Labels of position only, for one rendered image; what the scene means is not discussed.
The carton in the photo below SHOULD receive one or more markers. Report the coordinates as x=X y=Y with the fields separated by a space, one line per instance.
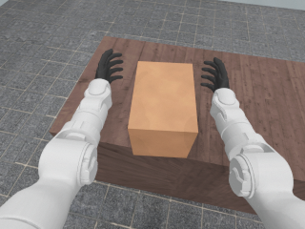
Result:
x=163 y=117

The robot right forearm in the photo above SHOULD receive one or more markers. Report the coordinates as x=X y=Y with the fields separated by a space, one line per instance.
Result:
x=234 y=128

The right robot hand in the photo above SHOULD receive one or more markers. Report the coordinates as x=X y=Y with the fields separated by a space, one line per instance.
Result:
x=220 y=76

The pedestal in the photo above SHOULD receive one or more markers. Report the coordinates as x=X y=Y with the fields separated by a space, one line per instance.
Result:
x=270 y=92

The left robot hand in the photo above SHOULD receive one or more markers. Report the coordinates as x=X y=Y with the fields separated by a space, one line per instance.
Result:
x=104 y=70

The left robot upper arm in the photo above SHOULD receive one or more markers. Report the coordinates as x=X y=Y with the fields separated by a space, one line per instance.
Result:
x=66 y=166

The right robot upper arm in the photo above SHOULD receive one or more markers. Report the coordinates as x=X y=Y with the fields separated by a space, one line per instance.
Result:
x=265 y=181

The robot left forearm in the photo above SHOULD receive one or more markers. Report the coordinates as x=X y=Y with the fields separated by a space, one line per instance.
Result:
x=90 y=116

